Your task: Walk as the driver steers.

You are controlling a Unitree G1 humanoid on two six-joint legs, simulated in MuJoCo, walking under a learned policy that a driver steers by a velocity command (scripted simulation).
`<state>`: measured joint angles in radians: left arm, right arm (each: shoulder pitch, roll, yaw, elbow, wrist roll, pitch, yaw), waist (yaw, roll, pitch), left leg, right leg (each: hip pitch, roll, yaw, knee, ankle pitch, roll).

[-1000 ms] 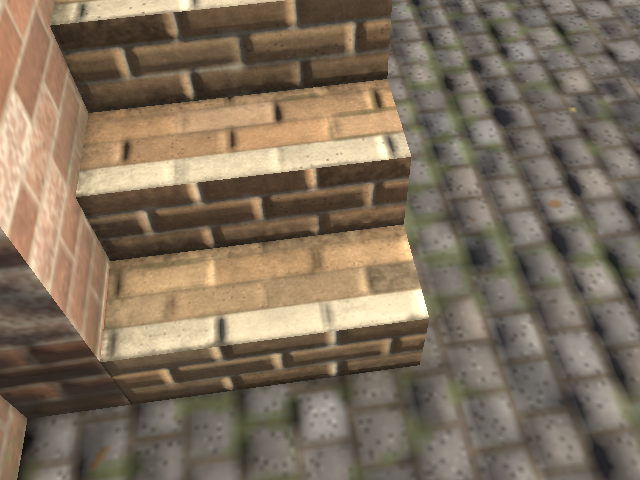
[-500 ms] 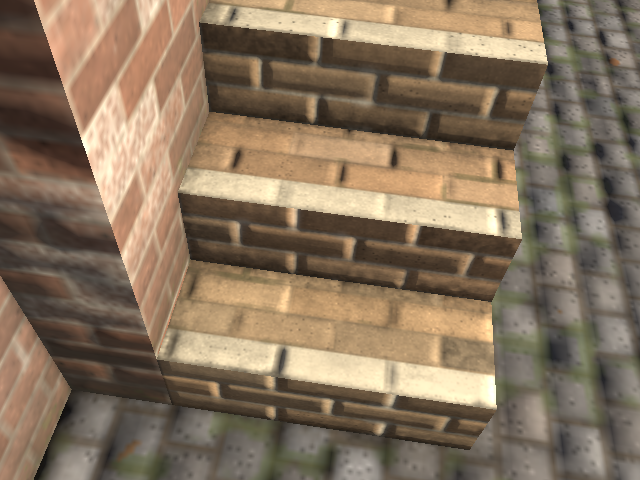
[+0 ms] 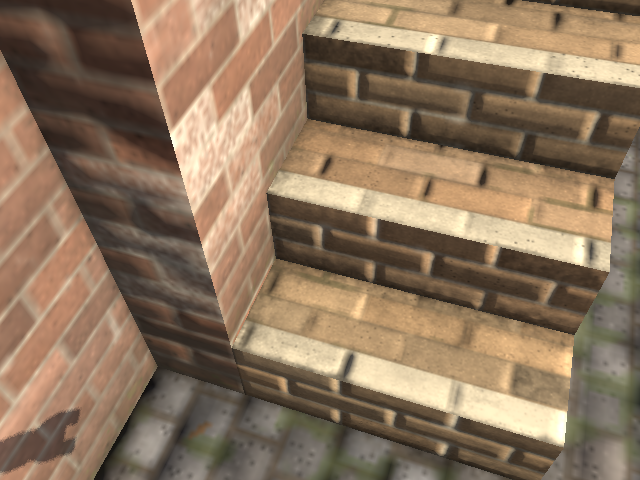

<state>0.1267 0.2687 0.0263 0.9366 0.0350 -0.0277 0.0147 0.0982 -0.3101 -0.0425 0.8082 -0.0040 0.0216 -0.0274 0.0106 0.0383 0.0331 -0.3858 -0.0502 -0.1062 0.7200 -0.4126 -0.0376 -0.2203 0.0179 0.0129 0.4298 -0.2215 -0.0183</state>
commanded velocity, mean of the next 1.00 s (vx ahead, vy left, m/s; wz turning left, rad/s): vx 0.17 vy -0.05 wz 0.03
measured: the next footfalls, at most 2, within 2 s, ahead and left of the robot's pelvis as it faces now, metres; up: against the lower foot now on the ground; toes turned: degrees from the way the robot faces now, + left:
left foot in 0.16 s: +0.03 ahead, +0.15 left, +0.00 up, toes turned -2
left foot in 0.88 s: +0.25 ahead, +0.14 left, +0.00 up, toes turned +3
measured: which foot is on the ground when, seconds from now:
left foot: up 0.00-0.14, down 0.16-0.58, up 0.60-0.86, down 0.88-1.00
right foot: down 0.00-0.88, up 0.90-1.00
